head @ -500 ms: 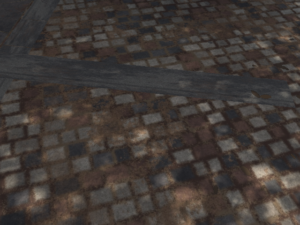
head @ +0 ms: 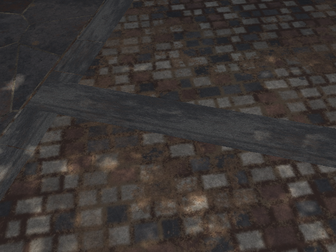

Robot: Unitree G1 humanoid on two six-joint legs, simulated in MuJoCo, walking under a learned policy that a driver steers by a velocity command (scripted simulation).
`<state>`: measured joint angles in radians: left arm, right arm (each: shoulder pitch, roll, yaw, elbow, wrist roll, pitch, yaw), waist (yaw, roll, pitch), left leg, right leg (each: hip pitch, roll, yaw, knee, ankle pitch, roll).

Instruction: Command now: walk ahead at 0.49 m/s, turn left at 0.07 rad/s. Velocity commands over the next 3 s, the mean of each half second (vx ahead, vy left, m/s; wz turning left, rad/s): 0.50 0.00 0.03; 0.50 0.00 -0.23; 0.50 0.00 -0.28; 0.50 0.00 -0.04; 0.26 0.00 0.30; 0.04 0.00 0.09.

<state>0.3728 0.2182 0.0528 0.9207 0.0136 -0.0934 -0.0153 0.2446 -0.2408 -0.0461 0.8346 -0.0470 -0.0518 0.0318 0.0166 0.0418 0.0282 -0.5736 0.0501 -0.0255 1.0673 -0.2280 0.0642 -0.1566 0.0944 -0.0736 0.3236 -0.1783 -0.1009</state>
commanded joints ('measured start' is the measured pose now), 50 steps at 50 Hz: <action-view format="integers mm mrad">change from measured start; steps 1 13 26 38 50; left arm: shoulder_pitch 25 149 -60 -394 -84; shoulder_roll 86 131 42 47 109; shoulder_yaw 9 4 2 -13 34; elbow -31 59 -33 -141 -17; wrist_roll -7 6 27 11 -13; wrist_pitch -21 -1 53 43 24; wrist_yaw -2 28 -18 -19 11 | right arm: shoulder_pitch -36 -204 109 268 69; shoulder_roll -24 -46 -64 -79 -53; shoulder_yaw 4 6 -17 -10 -10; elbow -60 -89 105 201 47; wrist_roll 1 16 40 18 -1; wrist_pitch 1 -19 -62 -53 -24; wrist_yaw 7 -9 -23 -53 -28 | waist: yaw -21 -14 15 -52 -44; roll -82 -119 10 14 -41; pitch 44 7 33 91 -24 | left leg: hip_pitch -91 162 416 685 22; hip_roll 48 -77 142 186 43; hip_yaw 25 112 -104 61 -12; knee -107 -552 -951 -884 71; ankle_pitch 110 70 259 529 -69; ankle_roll -24 41 159 109 -53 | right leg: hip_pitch -8 240 -461 -461 12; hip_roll -269 -300 -206 -134 -265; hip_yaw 219 138 67 -3 384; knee -213 45 717 280 -103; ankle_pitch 208 747 6 90 277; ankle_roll -126 -64 64 -5 -189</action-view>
